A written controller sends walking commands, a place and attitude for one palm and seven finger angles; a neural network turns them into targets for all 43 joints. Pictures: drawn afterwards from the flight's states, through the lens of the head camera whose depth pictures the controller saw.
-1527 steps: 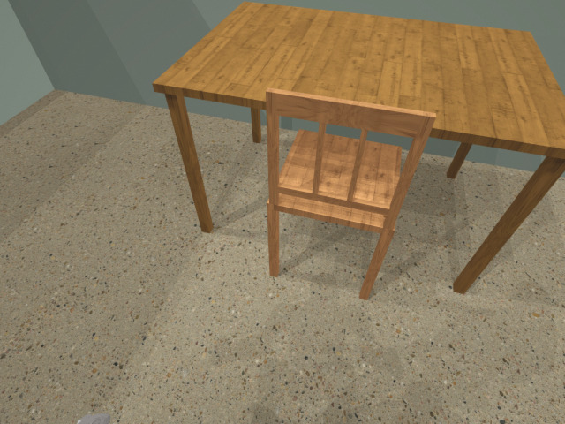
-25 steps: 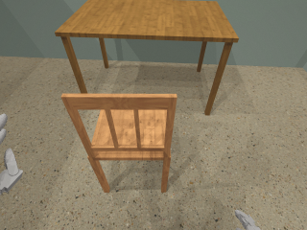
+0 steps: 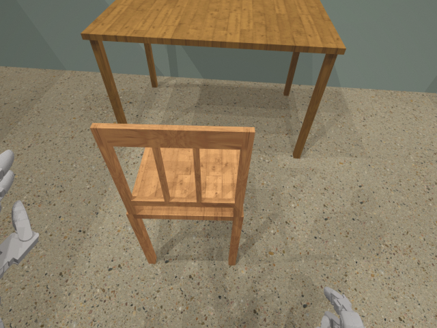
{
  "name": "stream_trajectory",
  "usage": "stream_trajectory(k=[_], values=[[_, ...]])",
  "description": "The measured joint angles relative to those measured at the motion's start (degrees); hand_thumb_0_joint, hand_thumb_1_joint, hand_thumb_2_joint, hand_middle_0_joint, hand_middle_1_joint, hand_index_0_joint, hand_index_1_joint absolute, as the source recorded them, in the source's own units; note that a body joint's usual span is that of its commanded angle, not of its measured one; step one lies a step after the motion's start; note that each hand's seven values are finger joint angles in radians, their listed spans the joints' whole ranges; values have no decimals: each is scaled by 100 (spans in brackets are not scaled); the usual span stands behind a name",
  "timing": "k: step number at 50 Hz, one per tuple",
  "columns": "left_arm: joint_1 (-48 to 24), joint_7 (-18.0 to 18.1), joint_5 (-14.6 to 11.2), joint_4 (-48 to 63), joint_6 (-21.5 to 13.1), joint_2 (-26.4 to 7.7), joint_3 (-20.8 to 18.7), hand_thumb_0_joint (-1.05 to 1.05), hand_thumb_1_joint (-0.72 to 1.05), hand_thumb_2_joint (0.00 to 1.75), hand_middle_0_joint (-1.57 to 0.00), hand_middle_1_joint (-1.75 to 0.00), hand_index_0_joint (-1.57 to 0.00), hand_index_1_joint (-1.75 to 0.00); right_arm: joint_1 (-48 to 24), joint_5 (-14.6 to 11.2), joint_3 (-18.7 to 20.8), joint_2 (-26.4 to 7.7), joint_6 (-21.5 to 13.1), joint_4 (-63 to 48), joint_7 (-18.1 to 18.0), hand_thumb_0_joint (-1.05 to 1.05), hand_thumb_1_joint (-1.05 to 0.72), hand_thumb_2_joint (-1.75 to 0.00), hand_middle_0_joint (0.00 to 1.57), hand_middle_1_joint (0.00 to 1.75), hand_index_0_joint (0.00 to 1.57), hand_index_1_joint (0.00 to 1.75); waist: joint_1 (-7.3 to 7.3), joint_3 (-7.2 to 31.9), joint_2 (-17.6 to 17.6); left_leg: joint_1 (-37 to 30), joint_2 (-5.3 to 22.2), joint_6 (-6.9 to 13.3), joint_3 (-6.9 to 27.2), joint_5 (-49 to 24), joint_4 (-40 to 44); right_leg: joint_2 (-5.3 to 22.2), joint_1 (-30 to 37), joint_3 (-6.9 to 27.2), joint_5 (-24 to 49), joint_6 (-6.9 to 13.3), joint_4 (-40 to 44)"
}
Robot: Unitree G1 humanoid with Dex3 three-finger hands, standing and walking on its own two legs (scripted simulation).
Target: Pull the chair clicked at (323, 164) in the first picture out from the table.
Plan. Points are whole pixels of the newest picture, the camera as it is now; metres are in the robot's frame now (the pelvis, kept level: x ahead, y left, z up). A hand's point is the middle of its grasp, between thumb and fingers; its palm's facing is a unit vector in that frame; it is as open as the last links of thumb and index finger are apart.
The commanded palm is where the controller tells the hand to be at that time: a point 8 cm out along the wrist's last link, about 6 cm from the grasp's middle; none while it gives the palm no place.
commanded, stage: let the arm hang, fingers relaxed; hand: left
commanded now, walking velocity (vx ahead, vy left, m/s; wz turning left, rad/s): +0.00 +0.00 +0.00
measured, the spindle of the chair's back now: (162, 175) +0.53 +0.20 -0.12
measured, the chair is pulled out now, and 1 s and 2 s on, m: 0.61 0.61 0.61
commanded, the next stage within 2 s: look to check the result in 1.10 s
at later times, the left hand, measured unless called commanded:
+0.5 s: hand out of the picture +0.00 +0.18 -0.17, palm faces +0.03 -0.97 -0.23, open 7.1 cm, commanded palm none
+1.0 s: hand out of the picture -0.02 +0.14 -0.17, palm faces +0.04 -0.98 -0.18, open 7.3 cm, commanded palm none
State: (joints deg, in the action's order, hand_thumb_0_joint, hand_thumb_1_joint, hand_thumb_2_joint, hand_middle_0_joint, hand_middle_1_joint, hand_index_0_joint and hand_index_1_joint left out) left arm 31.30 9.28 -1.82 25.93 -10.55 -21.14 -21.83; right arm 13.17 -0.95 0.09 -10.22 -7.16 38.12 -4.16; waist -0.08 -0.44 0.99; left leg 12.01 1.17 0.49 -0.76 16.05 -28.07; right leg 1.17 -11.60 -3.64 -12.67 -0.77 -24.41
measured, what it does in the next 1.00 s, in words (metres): stands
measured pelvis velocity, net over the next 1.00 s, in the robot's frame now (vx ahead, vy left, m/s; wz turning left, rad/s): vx -0.01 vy -0.02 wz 0.01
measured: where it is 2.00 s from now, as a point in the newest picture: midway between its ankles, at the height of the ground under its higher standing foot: outside the picture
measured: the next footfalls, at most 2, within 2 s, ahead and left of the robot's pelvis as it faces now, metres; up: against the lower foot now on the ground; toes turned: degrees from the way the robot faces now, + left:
none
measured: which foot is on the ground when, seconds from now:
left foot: down 0.00-1.00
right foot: down 0.00-1.00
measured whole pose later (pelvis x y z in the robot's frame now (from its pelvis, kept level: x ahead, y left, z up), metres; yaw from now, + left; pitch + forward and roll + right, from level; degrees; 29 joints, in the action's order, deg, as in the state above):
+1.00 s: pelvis -0.01 -0.02 +0.00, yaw +0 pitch -1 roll +0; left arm 18.1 2.1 0.4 -60.5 1.2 -7.4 1.0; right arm 19.8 0.8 -0.6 -6.4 0.4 60.5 -2.0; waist 0.3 -2.3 0.7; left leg 11.5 1.4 -0.8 -0.2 14.3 -26.8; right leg 1.0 -12.6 -4.2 -13.2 0.9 -26.7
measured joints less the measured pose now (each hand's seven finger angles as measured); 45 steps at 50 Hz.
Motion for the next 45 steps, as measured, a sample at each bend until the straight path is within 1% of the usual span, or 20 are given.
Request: stream_trajectory(k=[1,2,4,6,7,10,13,14,15,16,18,23,27,32,41,45], values=[[-130,-78,112,-229,-65,-33,108,2,89,90,-21,-30,-21,-30,-44,21,53,-35,-65,59,107,1,-91,-90,20,30,20,30,7,30,24,88,-13,1,14,-9,-48,18,-104,-15,-5,5,-97],[-375,-223,201,-673,11,-35,321,1,89,90,-21,-30,-21,-30,-100,45,113,-99,-50,146,219,1,-91,-90,20,30,20,30,30,78,64,190,-52,4,30,3,-122,63,-228,-30,-60,2,-245],[-920,-474,286,-1943,427,156,841,1,90,90,-20,-30,-20,-30,-237,110,166,-236,162,361,342,1,-91,-90,20,30,20,30,66,186,177,341,-134,22,41,65,-267,153,-409,-35,-232,-24,-494],[-1372,-619,327,-3417,874,468,1293,1,90,90,-20,-30,-20,-30,-341,177,148,-300,410,532,396,1,-91,-90,20,30,20,30,41,211,256,389,-181,46,39,121,-371,206,-493,-28,-333,-44,-683],[-1531,-669,339,-4111,1060,612,1486,1,90,90,-20,-30,-20,-30,-363,199,119,-290,506,595,411,1,-91,-90,20,30,20,30,11,188,240,378,-200,50,33,138,-399,227,-507,-20,-373,-41,-762],[-1723,-777,336,-5773,1418,988,1985,1,91,90,-19,-29,-19,-30,-308,227,-3,-160,671,771,417,1,-91,-90,20,30,20,29,-90,27,28,235,-220,31,14,143,-370,249,-434,5,-449,-15,-872],[-1603,-848,297,-6865,1502,1323,2352,1,91,90,-20,-29,-20,-30,-134,221,-111,-25,724,1027,391,1,-91,-90,20,30,20,29,-113,-156,-203,83,-154,-8,14,110,-270,179,-278,1,-396,13,-743],[-1587,-759,153,-7011,1403,1402,2206,-1,94,89,-20,-30,-20,-30,-40,212,-121,22,734,1123,370,1,-91,-90,20,30,20,29,-98,-206,-259,80,-124,-26,58,90,-248,147,-231,-45,-358,32,-663],[-1621,-697,121,-7092,1310,1374,2113,-4,98,89,-20,-30,-20,-30,61,204,-132,65,746,1231,350,1,-91,-90,20,30,20,29,-44,-258,-305,74,-99,-46,102,60,-216,120,-186,-92,-312,52,-578],[-1649,-690,154,-7177,1265,1306,2095,-6,100,89,-21,-30,-21,-30,150,205,-116,93,765,1341,321,1,-91,-90,20,30,20,29,7,-297,-326,66,-74,-64,134,29,-180,92,-147,-126,-263,74,-492],[-1646,-716,206,-7389,1239,1172,2127,-7,102,89,-21,-30,-21,-30,296,212,-55,72,808,1529,274,0,-93,-90,20,30,20,29,54,-328,-297,51,-35,-86,166,-19,-118,46,-86,-161,-175,104,-342],[-1481,-757,230,-7966,1268,942,2179,-4,98,89,-20,-30,-20,-30,590,201,-5,12,869,1822,263,1,-93,-90,20,30,20,29,15,-343,-160,0,5,-103,163,-86,3,0,-15,-162,-67,123,-159],[-1345,-757,217,-8310,1279,885,2199,-2,95,90,-20,-30,-20,-30,762,188,-22,40,855,1985,259,1,-92,-90,19,30,20,29,2,-331,-67,-30,10,-106,136,-122,75,-6,-11,-137,-42,132,-122],[-1254,-748,199,-8544,1255,955,2239,0,92,90,-20,-30,-20,-30,844,171,-72,150,822,2143,254,1,-92,-90,19,30,20,29,23,-301,9,-66,2,-108,105,-151,128,3,-18,-106,-42,137,-138],[-1299,-735,200,-8634,1197,1292,2310,1,91,90,-20,-30,-20,-30,703,161,-113,376,767,2220,246,1,-91,-90,20,30,20,29,44,-221,20,-79,0,-115,65,-180,150,6,-57,-66,-43,148,-196],[-1333,-706,232,-8640,1197,1389,2316,1,92,90,-20,-30,-20,-30,659,181,-101,389,786,2256,224,1,-92,-90,20,30,20,29,51,-188,-2,-71,6,-120,57,-175,136,1,-75,-58,-50,154,-221]])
